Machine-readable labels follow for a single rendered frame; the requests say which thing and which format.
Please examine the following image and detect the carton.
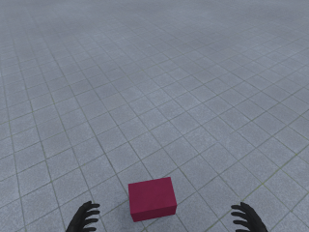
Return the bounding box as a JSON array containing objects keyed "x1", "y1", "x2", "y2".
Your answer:
[{"x1": 127, "y1": 177, "x2": 178, "y2": 222}]

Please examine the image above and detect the left robot hand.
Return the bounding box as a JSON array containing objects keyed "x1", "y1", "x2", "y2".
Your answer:
[{"x1": 66, "y1": 200, "x2": 100, "y2": 232}]

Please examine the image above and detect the right robot hand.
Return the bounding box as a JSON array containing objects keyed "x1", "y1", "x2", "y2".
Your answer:
[{"x1": 231, "y1": 202, "x2": 268, "y2": 232}]

